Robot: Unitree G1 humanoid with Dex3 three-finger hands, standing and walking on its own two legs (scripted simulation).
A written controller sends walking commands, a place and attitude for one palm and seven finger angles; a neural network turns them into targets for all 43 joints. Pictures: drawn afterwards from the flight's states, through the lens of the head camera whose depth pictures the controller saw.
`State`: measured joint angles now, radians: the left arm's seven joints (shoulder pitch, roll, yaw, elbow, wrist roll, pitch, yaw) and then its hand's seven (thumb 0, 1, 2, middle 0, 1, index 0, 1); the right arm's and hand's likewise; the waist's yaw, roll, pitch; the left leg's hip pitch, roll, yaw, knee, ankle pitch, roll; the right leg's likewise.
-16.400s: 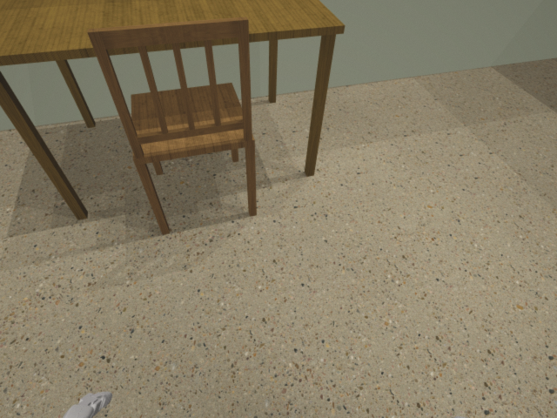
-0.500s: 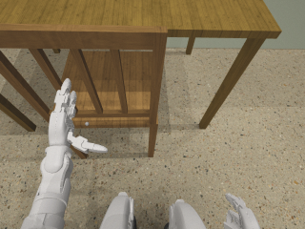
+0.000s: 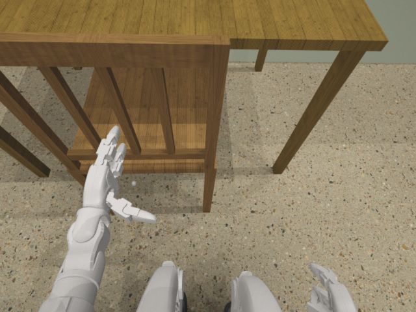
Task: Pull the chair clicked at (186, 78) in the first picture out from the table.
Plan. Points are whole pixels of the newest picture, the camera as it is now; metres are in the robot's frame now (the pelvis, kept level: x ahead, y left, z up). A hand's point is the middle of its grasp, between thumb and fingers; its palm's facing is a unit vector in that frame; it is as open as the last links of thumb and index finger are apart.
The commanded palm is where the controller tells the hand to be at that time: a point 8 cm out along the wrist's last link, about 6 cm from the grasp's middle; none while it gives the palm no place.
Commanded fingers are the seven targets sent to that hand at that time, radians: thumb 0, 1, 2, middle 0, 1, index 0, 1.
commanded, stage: aim the fingers beside a spindle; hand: left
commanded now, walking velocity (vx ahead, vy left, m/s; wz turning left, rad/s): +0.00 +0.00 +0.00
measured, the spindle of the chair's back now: (123, 117) +0.50 +0.20 +0.01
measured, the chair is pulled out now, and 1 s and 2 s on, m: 0.00 0.00 0.00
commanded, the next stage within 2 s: push the fingers through the gap in 0.60 s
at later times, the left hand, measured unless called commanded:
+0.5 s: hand (121, 176) +0.35 +0.17 +0.03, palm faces +0.07 -1.00 -0.05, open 16.9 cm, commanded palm +0.33 +0.22 +0.02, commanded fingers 0.00 -0.50 0.30 -0.06 -0.08 -0.06 -0.08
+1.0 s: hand (128, 163) +0.39 +0.17 +0.01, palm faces +0.03 -1.00 -0.05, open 16.9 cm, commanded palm +0.36 +0.21 +0.02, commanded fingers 0.00 -0.50 0.30 -0.06 -0.08 -0.06 -0.08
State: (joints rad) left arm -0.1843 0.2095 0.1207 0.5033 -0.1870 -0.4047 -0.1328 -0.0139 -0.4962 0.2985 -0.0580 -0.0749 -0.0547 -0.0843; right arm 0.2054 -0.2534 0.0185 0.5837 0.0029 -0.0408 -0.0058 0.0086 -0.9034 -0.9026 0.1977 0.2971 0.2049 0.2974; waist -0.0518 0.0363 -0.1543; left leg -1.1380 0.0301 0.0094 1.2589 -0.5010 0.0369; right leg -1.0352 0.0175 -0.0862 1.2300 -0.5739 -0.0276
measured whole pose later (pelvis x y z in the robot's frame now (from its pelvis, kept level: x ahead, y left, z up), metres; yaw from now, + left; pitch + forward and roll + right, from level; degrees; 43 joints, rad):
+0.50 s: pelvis +0.00 +0.00 +0.00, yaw +0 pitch +21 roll -3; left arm -0.14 0.21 0.16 0.40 -0.14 -0.50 -0.05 -0.02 -0.50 0.30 -0.07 -0.08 -0.06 -0.09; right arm 0.20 -0.25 0.02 0.60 -0.02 -0.06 -0.01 0.01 -0.90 -0.90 0.20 0.30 0.20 0.30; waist -0.06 0.03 -0.15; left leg -1.13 0.03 0.01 1.26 -0.51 0.04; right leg -1.03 0.02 -0.08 1.23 -0.58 -0.03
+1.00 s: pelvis +0.00 +0.00 -0.01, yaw +0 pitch +23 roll -3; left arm -0.33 0.25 0.17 0.58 -0.15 -0.42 -0.08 -0.01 -0.50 0.30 -0.06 -0.08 -0.06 -0.08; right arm 0.20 -0.25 0.02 0.61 -0.01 -0.03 0.00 0.01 -0.90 -0.90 0.20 0.30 0.20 0.30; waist -0.06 0.04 -0.15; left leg -1.18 0.03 0.01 1.30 -0.51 0.04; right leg -1.08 0.02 -0.09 1.26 -0.58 -0.02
